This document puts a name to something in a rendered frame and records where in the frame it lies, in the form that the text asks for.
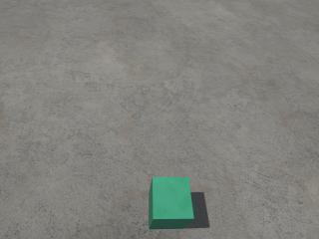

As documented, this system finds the carton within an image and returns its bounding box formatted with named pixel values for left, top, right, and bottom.
left=149, top=176, right=194, bottom=229

